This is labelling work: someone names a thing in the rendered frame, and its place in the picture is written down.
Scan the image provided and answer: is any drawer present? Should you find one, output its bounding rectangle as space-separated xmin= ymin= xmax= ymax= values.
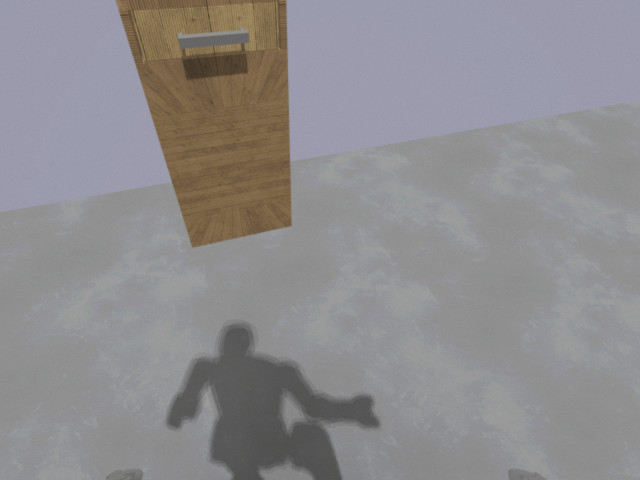
xmin=130 ymin=1 xmax=280 ymax=61

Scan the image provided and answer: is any handle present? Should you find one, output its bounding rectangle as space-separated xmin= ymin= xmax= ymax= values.
xmin=178 ymin=27 xmax=249 ymax=49

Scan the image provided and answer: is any cabinet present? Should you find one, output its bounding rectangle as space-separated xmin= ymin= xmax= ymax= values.
xmin=116 ymin=0 xmax=292 ymax=248

